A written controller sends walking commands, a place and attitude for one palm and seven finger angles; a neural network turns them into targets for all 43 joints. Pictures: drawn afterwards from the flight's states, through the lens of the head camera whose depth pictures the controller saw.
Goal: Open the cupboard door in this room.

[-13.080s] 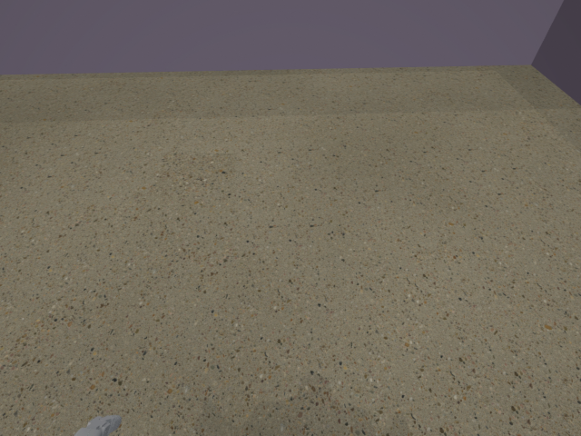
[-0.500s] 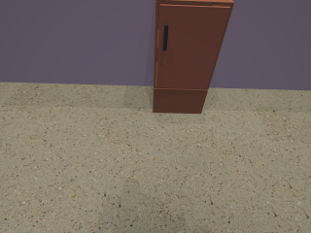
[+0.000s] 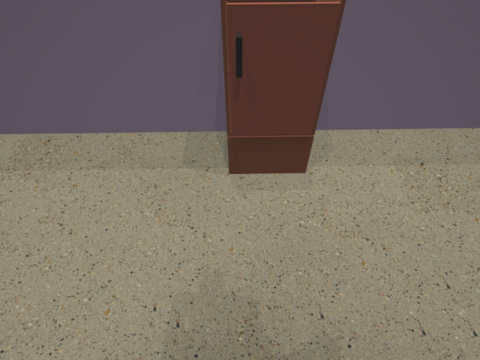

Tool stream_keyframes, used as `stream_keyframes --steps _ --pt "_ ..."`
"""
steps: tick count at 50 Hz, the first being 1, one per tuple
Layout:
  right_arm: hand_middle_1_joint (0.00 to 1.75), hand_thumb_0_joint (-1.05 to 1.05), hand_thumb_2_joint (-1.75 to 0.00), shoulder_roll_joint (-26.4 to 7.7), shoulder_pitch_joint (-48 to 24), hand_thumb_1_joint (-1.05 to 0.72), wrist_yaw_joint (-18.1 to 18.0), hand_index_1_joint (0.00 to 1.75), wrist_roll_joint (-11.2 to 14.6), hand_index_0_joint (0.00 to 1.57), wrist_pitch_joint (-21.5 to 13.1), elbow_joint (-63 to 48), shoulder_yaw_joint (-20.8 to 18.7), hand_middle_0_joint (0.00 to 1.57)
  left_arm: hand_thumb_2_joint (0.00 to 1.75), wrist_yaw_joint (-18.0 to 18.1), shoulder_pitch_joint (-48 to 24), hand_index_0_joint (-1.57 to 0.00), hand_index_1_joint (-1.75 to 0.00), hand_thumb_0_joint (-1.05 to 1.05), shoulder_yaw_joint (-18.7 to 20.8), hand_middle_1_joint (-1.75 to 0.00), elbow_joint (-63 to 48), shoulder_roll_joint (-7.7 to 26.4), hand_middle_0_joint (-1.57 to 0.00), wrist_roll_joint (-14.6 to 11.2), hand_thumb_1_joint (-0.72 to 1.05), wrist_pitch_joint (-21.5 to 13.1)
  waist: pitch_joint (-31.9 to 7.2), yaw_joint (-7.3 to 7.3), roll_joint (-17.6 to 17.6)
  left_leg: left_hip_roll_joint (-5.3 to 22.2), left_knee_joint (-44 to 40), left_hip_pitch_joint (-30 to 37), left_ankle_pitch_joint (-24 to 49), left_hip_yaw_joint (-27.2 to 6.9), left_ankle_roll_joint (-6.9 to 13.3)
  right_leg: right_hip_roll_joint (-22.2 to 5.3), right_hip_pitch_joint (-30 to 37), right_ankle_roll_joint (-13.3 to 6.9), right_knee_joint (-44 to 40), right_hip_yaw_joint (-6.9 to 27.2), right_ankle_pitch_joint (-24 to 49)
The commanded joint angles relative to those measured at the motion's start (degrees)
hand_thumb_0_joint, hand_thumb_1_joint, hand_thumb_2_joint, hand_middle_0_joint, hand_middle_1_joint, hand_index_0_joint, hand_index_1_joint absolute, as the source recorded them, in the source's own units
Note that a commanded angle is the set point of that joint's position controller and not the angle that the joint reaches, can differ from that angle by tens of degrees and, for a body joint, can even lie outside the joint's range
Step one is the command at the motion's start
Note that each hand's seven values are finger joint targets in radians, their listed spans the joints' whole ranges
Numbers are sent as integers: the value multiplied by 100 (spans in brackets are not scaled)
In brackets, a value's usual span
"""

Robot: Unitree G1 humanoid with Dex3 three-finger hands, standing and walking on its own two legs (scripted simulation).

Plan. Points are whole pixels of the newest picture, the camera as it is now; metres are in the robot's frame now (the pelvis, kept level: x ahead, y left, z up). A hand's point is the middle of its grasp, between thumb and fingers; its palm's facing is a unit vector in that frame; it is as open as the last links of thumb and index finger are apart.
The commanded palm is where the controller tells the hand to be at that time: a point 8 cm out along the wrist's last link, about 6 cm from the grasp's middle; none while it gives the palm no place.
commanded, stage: stand and wait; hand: left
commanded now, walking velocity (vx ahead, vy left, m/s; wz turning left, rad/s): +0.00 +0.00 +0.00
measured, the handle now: (239, 54) +1.17 +0.06 -0.04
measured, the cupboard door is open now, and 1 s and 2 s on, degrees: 0 0 0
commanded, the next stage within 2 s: look at it before walking up in 0.12 s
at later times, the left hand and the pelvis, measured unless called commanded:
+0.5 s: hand out of the picture -0.02 +0.14 -0.18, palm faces +0.05 -0.99 -0.16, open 7.4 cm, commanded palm none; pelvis +0.01 +0.00 +0.00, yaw +0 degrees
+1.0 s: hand out of the picture -0.01 +0.16 -0.18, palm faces +0.04 -0.99 -0.15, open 7.4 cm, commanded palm none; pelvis +0.02 +0.01 +0.00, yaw -2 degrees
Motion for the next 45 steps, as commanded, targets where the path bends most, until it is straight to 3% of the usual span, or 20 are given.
stream_keyframes --steps 1,17,43,45 --pt "30 0 -90 -367 249 -90 -66 30 4 20 -110 -140 -88 20 90 83 400 -20 -30 0 104 -30 -122 516 -20 22 90 -91 159 42 -65 448 -331 -26 410 -535 112 -754 -126 60 -657 767 684" --pt "30 0 -90 -319 151 -90 -95 30 -1 20 -104 -208 -106 20 90 112 648 -20 -30 0 88 -30 -40 293 -20 62 90 -95 499 30 -185 461 -322 0 323 -521 148 -706 -435 83 -684 782 503" --pt "30 0 -90 -422 182 -90 -87 30 -2 20 -149 -236 -109 20 90 100 555 -20 -30 0 126 -30 -134 438 -20 58 90 -99 372 49 -126 462 -366 -35 412 -575 178 -693 -171 73 -617 708 597" --pt "30 0 -90 -420 194 -90 -104 30 -27 20 -129 -216 -135 20 90 75 525 -20 -30 0 157 -30 -109 422 -20 54 90 -68 419 41 -118 454 -205 21 96 -430 146 -658 -328 46 -646 843 265"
